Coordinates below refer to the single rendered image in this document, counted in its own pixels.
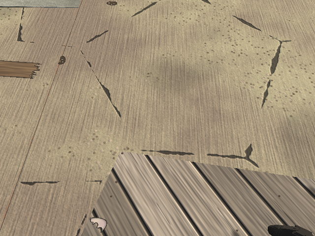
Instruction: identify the robot right hand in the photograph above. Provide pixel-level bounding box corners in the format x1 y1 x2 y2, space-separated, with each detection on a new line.
268 224 314 236

